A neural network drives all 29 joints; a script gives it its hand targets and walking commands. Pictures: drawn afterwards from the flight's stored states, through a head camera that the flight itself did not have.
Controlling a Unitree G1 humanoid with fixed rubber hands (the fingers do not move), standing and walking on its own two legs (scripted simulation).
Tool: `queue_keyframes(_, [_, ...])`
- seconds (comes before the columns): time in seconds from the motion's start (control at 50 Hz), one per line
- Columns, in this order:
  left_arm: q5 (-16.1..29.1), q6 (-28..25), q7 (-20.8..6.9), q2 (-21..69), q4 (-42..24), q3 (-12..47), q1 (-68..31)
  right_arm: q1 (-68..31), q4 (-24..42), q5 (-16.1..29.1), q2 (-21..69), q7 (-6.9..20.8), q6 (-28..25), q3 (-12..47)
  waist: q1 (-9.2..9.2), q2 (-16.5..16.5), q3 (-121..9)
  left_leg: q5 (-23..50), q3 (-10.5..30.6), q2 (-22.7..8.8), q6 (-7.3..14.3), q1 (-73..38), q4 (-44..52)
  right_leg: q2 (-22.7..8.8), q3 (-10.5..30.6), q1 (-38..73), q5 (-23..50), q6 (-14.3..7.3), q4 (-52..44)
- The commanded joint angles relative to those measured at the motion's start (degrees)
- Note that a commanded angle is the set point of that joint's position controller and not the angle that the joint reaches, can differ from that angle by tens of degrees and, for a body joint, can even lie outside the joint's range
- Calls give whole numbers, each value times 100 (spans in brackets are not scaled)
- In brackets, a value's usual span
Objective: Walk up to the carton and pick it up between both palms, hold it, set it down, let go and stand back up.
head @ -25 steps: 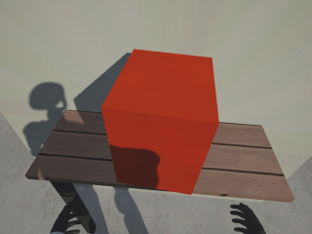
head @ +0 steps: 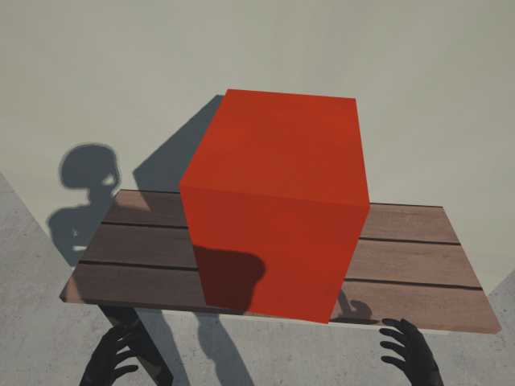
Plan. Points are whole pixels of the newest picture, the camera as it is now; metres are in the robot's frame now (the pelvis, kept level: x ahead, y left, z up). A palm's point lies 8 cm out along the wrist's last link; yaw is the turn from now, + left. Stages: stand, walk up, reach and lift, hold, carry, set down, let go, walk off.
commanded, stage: reach and lift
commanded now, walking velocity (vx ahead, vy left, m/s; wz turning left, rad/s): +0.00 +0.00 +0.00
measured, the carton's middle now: (277, 206) +0.41 +0.02 +0.07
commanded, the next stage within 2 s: none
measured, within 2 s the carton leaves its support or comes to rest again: neither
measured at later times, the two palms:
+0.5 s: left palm (101, 353) +0.16 +0.24 +0.03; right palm (425, 358) +0.19 -0.18 +0.03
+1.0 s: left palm (112, 283) +0.23 +0.24 +0.10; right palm (440, 303) +0.24 -0.20 +0.09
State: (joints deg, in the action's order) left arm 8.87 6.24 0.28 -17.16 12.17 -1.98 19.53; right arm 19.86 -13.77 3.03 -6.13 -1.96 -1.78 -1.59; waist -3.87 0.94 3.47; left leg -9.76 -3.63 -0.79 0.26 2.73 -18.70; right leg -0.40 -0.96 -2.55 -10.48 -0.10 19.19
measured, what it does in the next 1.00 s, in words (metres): stands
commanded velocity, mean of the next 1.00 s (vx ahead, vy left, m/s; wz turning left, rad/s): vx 0.00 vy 0.00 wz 0.00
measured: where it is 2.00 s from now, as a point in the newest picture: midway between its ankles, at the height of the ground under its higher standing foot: outside the picture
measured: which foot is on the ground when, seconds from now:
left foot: down 0.00-1.00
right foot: down 0.00-1.00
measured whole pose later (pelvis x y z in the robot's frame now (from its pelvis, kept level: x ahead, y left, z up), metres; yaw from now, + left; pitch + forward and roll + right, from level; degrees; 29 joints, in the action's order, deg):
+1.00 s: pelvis +0.02 +0.00 +0.00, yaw +0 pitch -5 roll +0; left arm 15.0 21.3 -1.3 -17.6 -16.0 -6.1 12.4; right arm 16.8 18.0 14.2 -10.2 -8.4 17.1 -1.3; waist -3.2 -0.1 1.7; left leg -10.1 -3.0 -1.4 -0.4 1.9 -17.0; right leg 0.8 0.1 -1.1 -10.1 -0.6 16.0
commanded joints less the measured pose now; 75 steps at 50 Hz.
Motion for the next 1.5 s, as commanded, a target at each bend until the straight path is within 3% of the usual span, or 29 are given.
queue_keyframes(0.0, [106,-401,65,-532,-1219,-97,-97,-26,1210,258,-426,62,-194,-129,-21,-463,-79,657,43,3,-213,352,466,113,152,-163,-357,-154,-561])
queue_keyframes(0.1, [120,-647,92,-565,-1598,-65,160,325,1361,420,-438,38,-253,-161,10,-609,-130,1052,135,-17,-296,179,345,91,226,-183,-145,-223,-590])
queue_keyframes(0.14, [124,-634,40,-547,-1579,-49,314,449,1454,431,-397,-24,-223,-144,50,-490,49,1113,139,7,-289,148,331,84,245,-203,-88,-202,-637])
queue_keyframes(0.22, [237,-725,-16,-634,-1897,-101,434,503,2023,504,-382,-117,-293,-70,-82,-415,65,1477,145,38,-298,55,181,81,272,-357,22,-210,-669])
queue_keyframes(0.28, [296,-796,-49,-642,-2243,-111,573,716,2343,575,-364,-183,-306,-12,-67,-429,94,1657,200,27,-321,-67,99,83,292,-438,160,-242,-676])
queue_keyframes(0.46, [592,-869,-170,-699,-2810,-52,685,985,2982,685,-285,-385,-200,99,25,-385,157,1555,348,-31,-306,-246,72,39,347,-575,105,-277,-777])
queue_keyframes(0.64, [728,-97,-3,-792,-3323,-166,-183,236,3639,742,-444,-425,568,-22,-20,-419,-1,533,302,-107,-182,123,385,-42,426,-494,-373,-243,-726])
queue_keyframes(0.74, [689,548,-36,-709,-3444,-369,-472,8,3719,865,-592,-495,1141,-80,73,-250,-102,766,272,-79,-158,-32,416,-34,446,-361,-92,-189,-781])
queue_keyframes(0.82, [642,1050,-94,-758,-3731,-597,-962,-481,3999,1043,-762,-585,1497,-126,23,-397,-269,1191,226,-22,-232,-230,336,-12,440,-430,115,-194,-810])
queue_keyframes(1.02, [621,1803,-287,-739,-3730,-984,-1853,-1311,4211,1257,-956,-742,2100,-137,136,-159,-465,1019,165,19,-146,-316,357,-9,445,-398,241,-126,-814])
queue_keyframes(1.12, [625,2079,-282,-806,-4106,-1159,-2123,-1637,4467,1428,-1156,-818,2191,-136,186,-158,-935,1740,133,48,-222,-550,136,39,403,-177,1159,-71,-666])
queue_keyframes(1.16, [557,2199,-301,-864,-4165,-1272,-2224,-1718,4434,1499,-1258,-879,2238,-166,221,-248,-1013,1867,142,75,-262,-591,99,42,405,-46,1505,-47,-602])
queue_keyframes(1.24, [552,2545,-307,-879,-4103,-1334,-2760,-2352,4356,1628,-1390,-944,2430,-187,241,-237,-1065,1614,131,65,-234,-508,170,75,399,-94,1338,-54,-597])
queue_keyframes(1.38, [516,3088,-310,-847,-4126,-1481,-3250,-2894,4109,1852,-1667,-1017,2719,-256,396,-196,-1261,2030,132,65,-297,-633,82,176,356,79,1895,-53,-532])
queue_keyframes(1.48, [557,3424,-212,-1028,-3803,-1480,-4293,-3967,3772,1960,-1819,-978,2936,-309,401,-178,-1358,1403,132,15,-208,-322,216,187,367,-55,1211,-115,-532])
